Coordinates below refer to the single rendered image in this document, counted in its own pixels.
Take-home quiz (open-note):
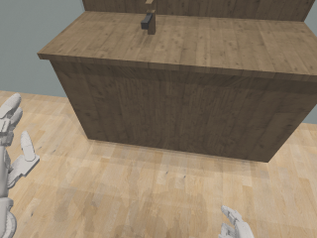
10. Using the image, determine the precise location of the right robot hand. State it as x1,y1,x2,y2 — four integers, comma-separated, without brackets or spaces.
218,205,255,238

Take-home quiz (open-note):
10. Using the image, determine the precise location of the counter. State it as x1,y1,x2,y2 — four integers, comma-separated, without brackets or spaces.
37,0,317,163

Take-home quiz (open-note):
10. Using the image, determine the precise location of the robot left forearm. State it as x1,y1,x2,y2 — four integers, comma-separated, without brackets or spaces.
0,197,17,238

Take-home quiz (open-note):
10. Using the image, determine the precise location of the left robot hand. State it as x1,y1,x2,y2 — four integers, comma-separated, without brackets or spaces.
0,92,40,198

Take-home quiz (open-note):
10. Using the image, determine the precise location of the tap lever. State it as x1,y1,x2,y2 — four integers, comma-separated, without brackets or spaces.
141,13,153,30

